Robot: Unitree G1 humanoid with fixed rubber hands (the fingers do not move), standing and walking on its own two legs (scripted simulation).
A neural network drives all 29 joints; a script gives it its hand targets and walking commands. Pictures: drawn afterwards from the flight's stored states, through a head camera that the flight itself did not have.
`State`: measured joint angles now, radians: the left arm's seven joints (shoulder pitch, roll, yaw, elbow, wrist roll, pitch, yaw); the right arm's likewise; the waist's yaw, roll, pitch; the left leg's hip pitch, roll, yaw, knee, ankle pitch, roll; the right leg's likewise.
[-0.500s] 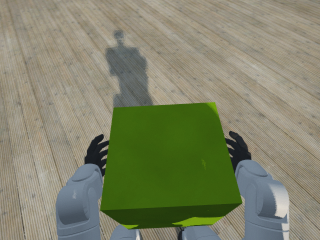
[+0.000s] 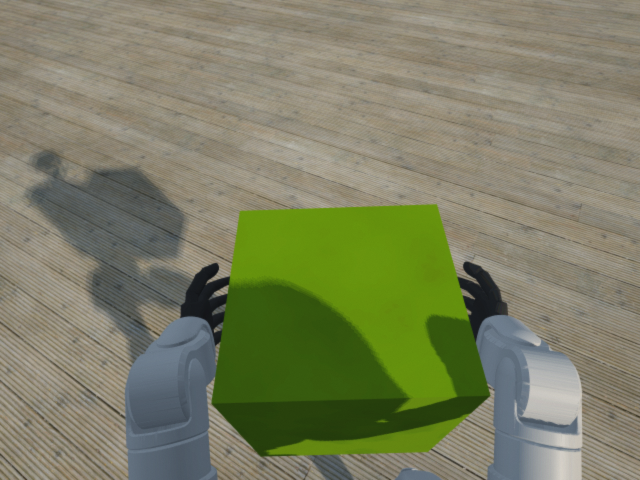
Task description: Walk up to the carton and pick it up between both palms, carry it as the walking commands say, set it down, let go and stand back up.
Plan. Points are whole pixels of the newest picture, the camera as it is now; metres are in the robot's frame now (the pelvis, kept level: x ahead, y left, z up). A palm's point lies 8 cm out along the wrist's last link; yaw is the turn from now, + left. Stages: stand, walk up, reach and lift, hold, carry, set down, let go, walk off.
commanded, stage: carry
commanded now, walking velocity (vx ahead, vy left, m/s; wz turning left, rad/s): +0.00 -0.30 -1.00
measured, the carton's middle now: (341, 341) +0.28 +0.00 +0.01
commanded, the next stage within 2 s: none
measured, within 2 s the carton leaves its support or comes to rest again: neither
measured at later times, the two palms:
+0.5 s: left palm (483, 308) +0.26 -0.15 +0.12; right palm out of the picture +0.11 -0.44 +0.13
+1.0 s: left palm (607, 370) +0.19 -0.24 +0.12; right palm out of the picture +0.04 -0.53 +0.13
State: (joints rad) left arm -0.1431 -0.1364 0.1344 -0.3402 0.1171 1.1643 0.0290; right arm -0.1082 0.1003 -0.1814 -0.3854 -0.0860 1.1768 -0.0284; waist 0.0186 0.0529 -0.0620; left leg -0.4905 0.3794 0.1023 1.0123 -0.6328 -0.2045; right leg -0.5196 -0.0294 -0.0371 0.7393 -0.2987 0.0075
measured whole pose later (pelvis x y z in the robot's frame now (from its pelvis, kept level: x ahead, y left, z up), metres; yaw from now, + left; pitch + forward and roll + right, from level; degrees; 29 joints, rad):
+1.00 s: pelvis -0.10 -0.28 +0.03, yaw -28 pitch +2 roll +0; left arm -0.07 -0.12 0.15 -0.37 0.11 1.19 0.03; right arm -0.09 0.13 -0.15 -0.34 -0.10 1.18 -0.03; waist 0.02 -0.04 -0.14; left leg -0.29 0.01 0.14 0.50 -0.23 0.04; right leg -0.34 0.03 -0.08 0.47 -0.17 -0.05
